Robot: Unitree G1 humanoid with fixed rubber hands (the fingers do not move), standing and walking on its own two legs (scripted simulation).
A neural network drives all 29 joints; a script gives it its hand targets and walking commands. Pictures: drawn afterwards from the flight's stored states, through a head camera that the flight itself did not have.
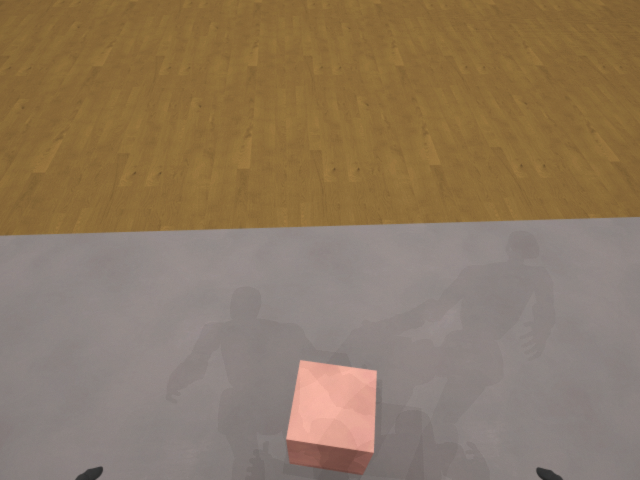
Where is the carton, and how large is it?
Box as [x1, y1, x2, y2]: [286, 360, 376, 474]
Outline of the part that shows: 300,360 286,437 290,463 362,474 373,453 376,371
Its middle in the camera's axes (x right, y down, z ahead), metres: +0.03 +0.51 +1.07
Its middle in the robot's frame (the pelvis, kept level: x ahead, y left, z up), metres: +0.40 -0.04 -0.66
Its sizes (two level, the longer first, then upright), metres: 0.210 0.200 0.250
